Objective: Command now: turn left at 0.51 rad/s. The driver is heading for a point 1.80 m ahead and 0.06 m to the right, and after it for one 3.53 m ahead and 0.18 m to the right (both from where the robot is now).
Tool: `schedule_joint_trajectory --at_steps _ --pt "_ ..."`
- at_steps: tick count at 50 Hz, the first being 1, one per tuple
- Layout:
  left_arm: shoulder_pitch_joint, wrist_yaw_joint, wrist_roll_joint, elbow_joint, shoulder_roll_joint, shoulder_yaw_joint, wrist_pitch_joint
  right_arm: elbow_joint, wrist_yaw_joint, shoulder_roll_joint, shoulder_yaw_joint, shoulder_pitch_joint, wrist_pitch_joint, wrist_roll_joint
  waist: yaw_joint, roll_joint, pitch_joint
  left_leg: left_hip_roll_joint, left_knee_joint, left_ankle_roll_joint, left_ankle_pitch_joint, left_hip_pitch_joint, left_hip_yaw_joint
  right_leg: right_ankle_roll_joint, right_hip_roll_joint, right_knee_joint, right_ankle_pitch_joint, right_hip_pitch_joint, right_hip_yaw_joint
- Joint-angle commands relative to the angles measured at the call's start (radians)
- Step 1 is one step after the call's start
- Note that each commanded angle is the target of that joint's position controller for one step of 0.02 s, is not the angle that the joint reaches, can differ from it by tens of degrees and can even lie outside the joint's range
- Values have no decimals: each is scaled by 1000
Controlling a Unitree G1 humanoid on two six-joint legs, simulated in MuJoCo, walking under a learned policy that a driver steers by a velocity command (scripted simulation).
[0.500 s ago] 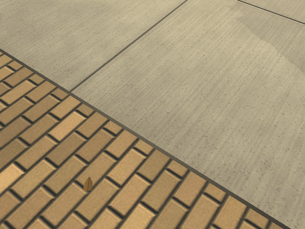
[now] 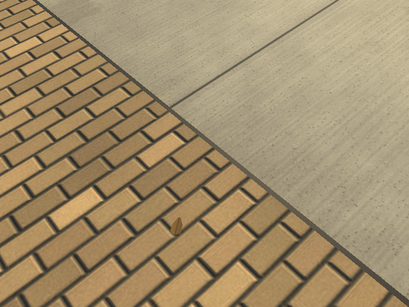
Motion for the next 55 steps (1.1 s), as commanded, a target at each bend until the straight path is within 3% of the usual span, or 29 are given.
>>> schedule_joint_trajectory --at_steps 1,2,4,9,15,17,18,19,20,21,22,23,25,27,32,35,38,43,44,45,46,47,48,49,50,52,55 --pt "-111 1 1 -106 106 13 -18 -21 6 -104 -29 62 2 -11 -53 -144 -6 47 319 -10 -2 -64 40 -124 -273 -192 167 -30 192" --pt "-95 5 -2 -109 110 12 -21 -17 16 -99 -26 70 6 -12 -42 -170 -13 49 335 -24 7 -91 58 -121 -256 -167 269 17 147" --pt "-23 3 -2 -94 121 15 -22 -31 28 -87 -19 33 9 -9 -3 -164 -27 58 296 -49 7 -128 82 -132 -258 -128 401 114 108" --pt "70 -6 0 -68 142 28 -23 -72 40 -60 -5 -40 16 2 53 -181 -47 75 142 -59 -40 -114 102 -169 -315 -85 509 224 99" --pt "31 -34 3 -55 152 33 -24 -75 22 -30 14 -29 11 14 39 -219 -71 66 -114 -5 -49 100 168 -165 -314 -27 595 131 65" --pt "8 -38 -5 -47 154 34 -17 -60 14 -17 20 8 1 13 6 -204 -80 62 -312 16 81 201 189 -133 -295 25 557 100 49" --pt "7 -37 -9 -38 148 32 -13 -52 9 -19 24 30 -11 5 -19 -168 -80 80 -500 26 260 302 165 -83 -276 63 477 42 28" --pt "39 -41 -9 -38 84 12 -15 -45 0 -62 22 52 -28 -18 -9 -31 -131 227 -597 46 350 480 -20 -19 -221 156 280 -84 -12" --pt "72 -43 -14 -53 -19 -20 -11 -65 -8 -109 29 -1 -45 -11 34 150 -117 467 -576 139 694 470 -240 39 -95 184 -230 -201 -73" --pt "58 -33 -13 -9 36 -6 10 -31 -14 -40 49 31 -55 -7 -6 83 -110 463 -512 216 797 373 -147 39 -116 246 -333 -79 9" --pt "76 -34 -25 -4 41 -7 17 -30 -22 -34 56 -24 -58 -9 21 132 -85 442 -529 233 701 347 -114 33 -95 264 -327 -89 15" --pt "40 -35 -26 5 75 4 18 -35 -29 -32 58 -70 -58 -10 17 105 -32 393 -549 201 610 323 -70 38 -85 301 -282 -118 30" --pt "51 -42 -13 25 116 26 17 -29 -44 -70 50 -69 -53 -2 24 98 -30 346 -511 174 744 359 10 51 -50 411 -239 -170 22" --pt "81 -45 -12 44 94 30 21 -26 -43 -84 40 -37 -46 11 20 55 -53 361 -494 191 783 377 50 68 -38 540 -248 -204 15" --pt "27 -57 -11 14 67 39 41 -29 -48 -55 32 -28 -39 -6 -1 74 -5 371 -528 214 513 348 80 94 -60 558 -223 -281 -15" --pt "-33 -81 2 -28 60 36 40 -21 -38 -81 16 23 -50 -14 -35 91 -19 403 -619 222 51 379 23 78 -84 468 -215 -309 -41" --pt "-78 -108 4 -68 63 38 36 -27 -24 -106 1 29 -68 -20 -35 75 0 438 -667 217 -106 374 6 44 -98 387 -220 -303 -52" --pt "-19 -128 -11 -75 55 39 16 -48 0 -140 -20 -10 -88 -20 24 50 6 425 -637 163 -117 234 119 -33 -73 179 -182 -69 -117" --pt "48 -127 -7 -52 47 38 8 -53 2 -139 -22 -31 -84 -14 62 29 2 398 -569 140 -145 165 173 -45 -48 88 -117 44 -146" --pt "143 -121 1 -12 64 47 -2 -55 2 -117 -17 -33 -81 -14 97 -22 -15 351 -437 111 -182 63 238 -59 -16 32 -130 185 -136" --pt "274 -106 12 32 134 70 -17 -70 10 -47 6 -36 -77 -21 148 -252 -46 252 -85 65 -178 -83 364 -105 -146 -125 -335 317 102" --pt "318 -96 -3 4 248 87 -31 -158 19 17 28 -124 -82 -33 164 -416 -16 82 184 23 -254 -398 305 -232 -416 -314 -645 355 687" --pt "252 -83 -7 -5 208 75 -30 -159 23 -55 15 -149 -87 -48 133 -220 65 144 267 24 -156 -440 140 -264 -424 -332 -597 257 665" --pt "178 -73 -13 -27 175 62 -32 -143 36 -81 9 -108 -100 -23 76 -178 90 180 261 25 -16 -409 123 -240 -372 -314 -507 207 558" --pt "134 -67 -15 -41 150 56 -39 -116 44 -95 7 -63 -114 -13 43 -146 89 197 234 17 79 -365 121 -207 -307 -313 -341 195 456" --pt "109 -60 -18 -51 130 48 -60 -80 46 -95 9 -19 -112 -41 18 -128 41 198 210 -7 178 -296 133 -174 -229 -289 -18 212 322" --pt "179 -64 -28 -21 128 45 -84 -89 45 -57 20 -32 -94 -38 16 -104 3 183 202 -34 230 -300 164 -173 -207 -249 310 236 235"
Velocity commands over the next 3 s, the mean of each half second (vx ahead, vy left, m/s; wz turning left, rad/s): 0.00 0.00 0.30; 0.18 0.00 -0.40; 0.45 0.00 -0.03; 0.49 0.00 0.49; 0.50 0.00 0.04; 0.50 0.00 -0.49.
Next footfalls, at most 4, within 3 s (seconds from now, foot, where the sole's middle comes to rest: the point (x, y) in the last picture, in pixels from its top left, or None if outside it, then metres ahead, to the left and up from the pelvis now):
0.38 left None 0.00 0.12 -0.78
0.92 right None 0.03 -0.10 -0.78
1.40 left None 0.41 -0.04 -0.78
1.90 right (282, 236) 0.70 -0.20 -0.78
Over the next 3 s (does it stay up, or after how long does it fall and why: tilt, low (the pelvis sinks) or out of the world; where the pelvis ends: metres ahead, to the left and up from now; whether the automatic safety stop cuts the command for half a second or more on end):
stays up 1.05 -0.02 -0.07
